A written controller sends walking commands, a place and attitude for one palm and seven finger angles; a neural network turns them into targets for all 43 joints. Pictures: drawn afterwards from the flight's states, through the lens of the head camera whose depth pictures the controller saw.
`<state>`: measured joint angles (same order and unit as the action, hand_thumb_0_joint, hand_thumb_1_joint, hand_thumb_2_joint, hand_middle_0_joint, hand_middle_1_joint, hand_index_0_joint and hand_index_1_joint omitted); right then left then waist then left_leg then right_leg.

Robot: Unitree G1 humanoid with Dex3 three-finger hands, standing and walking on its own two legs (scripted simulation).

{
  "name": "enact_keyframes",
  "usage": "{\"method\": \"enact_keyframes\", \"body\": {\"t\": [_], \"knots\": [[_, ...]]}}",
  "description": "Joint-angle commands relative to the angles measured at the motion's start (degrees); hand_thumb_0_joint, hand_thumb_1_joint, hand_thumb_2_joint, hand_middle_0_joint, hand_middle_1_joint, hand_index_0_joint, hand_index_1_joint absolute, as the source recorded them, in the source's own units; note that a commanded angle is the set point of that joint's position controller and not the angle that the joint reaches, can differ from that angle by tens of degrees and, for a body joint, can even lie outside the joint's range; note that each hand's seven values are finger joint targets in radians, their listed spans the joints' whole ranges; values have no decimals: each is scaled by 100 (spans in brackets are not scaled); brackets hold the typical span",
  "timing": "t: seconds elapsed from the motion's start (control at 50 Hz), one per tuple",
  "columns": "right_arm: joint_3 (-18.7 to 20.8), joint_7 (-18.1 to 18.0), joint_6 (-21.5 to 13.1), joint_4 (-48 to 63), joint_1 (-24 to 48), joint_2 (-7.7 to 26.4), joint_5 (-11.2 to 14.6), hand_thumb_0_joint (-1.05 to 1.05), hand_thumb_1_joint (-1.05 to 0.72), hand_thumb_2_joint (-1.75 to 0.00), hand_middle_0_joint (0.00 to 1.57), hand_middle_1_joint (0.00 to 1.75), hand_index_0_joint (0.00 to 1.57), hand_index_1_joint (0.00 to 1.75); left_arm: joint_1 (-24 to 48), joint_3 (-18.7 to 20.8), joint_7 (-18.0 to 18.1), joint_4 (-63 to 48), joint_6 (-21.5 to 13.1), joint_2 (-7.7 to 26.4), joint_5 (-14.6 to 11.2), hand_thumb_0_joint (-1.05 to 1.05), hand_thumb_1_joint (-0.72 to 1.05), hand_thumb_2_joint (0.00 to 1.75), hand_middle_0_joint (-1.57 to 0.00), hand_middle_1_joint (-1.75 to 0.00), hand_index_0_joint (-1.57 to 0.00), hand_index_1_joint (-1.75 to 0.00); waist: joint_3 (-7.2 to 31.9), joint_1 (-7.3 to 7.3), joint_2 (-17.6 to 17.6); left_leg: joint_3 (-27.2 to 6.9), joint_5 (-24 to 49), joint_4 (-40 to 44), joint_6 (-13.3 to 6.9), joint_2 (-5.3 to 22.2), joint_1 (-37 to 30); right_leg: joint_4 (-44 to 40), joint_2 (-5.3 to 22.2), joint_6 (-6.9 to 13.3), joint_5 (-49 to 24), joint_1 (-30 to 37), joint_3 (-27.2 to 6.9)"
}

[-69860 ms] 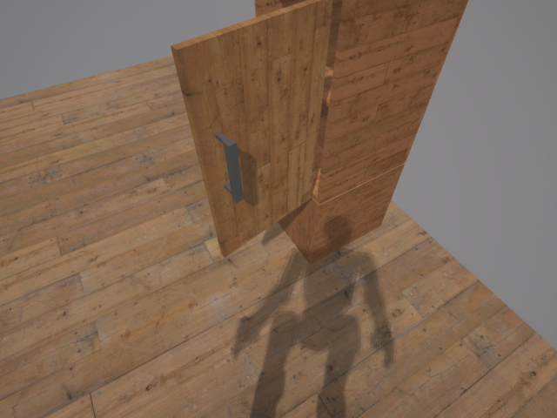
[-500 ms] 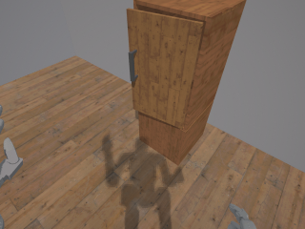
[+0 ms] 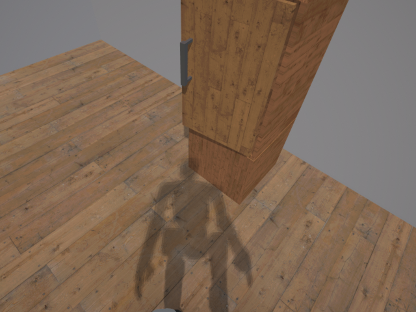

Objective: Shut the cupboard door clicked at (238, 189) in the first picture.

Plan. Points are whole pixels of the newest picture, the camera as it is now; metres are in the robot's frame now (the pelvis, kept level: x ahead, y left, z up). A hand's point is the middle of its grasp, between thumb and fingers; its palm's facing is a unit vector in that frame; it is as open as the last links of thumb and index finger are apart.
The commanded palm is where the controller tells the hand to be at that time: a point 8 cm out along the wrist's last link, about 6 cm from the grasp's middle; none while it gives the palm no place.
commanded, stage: let the arm hang, fingers relaxed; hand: left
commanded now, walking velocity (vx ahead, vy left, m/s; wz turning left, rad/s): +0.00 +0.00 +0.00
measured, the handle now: (186, 62) +0.89 +0.13 +0.00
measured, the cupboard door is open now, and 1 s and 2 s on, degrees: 9 9 9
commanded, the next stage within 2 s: look to check the result in 0.62 s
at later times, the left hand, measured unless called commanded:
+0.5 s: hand out of the picture +0.00 +0.16 -0.18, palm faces +0.02 -0.99 -0.16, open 7.4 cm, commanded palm none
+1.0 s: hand out of the picture -0.02 +0.16 -0.17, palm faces +0.02 -0.98 -0.18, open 7.4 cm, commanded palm none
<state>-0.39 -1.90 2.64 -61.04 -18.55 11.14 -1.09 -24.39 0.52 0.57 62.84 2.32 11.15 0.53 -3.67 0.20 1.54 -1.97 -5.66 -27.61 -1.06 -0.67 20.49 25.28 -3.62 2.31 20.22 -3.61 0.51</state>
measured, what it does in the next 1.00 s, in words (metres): stands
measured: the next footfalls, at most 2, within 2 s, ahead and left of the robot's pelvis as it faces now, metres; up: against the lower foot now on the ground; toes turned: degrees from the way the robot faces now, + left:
right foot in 1.98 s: +0.07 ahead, -0.15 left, +0.00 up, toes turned +19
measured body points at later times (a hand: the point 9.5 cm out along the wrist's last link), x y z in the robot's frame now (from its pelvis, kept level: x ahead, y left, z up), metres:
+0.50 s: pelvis +0.01 +0.00 +0.00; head +0.00 +0.00 +0.45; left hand +0.00 +0.21 -0.16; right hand +0.02 -0.23 -0.16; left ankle +0.10 +0.10 -0.73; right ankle -0.07 -0.10 -0.73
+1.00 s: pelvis +0.03 +0.00 +0.00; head +0.04 +0.00 +0.45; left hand -0.02 +0.21 -0.16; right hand +0.01 -0.22 -0.16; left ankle +0.10 +0.10 -0.73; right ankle -0.07 -0.10 -0.73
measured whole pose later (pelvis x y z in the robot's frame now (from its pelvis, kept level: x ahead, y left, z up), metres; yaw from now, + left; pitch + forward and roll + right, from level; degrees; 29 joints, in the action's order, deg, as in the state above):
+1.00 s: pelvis +0.03 +0.00 +0.00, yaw -2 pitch -2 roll +0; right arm -0.5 -2.6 1.3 -64.9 -16.1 7.5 -0.7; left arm -21.8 0.3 2.4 65.6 0.4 7.5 0.3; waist -2.9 -0.4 0.4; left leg -0.1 -7.9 -26.4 -0.9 -0.9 16.3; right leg 22.1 -2.8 2.3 20.8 1.0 -1.4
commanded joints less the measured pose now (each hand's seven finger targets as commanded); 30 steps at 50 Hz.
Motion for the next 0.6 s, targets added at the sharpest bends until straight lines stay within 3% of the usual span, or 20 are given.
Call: {"method": "enact_keyframes", "body": {"t": [0.0,0.1,0.26,0.36,0.58], "knots": [[189,-78,-201,161,85,783,52,0,-90,-90,20,30,20,30,-239,75,76,14,-209,513,-4,0,90,90,-20,-30,-20,-30,100,-74,-304,-696,-658,664,-158,596,-1043,-886,714,204,-56,-1008,-621],[205,-81,-167,-48,-21,688,55,0,-90,-90,20,30,20,30,-413,45,122,246,-206,420,4,0,90,90,-20,-30,-20,-30,-199,-79,23,-648,-822,749,-163,590,-1013,-917,704,187,181,-1212,-589],[188,-48,-160,-161,-21,477,45,0,-90,-90,20,30,20,30,-446,46,166,248,-222,342,20,0,90,90,-20,-30,-20,-30,-446,-78,95,-463,-581,644,-133,515,-982,-960,775,158,229,-1426,-653],[140,-47,-203,-186,-17,367,39,0,-90,-90,20,30,20,30,-349,50,190,197,-239,300,14,0,90,90,-20,-30,-20,-30,-411,-60,-14,-449,-50,579,-144,535,-985,-892,792,108,-290,-1225,-613],[97,-74,-235,-182,0,280,21,0,-90,-90,20,30,20,30,-175,69,204,109,-238,190,-8,0,90,90,-20,-30,-20,-30,-263,-43,-263,-379,395,443,-109,537,-1028,-887,822,65,-871,-886,-588]]}}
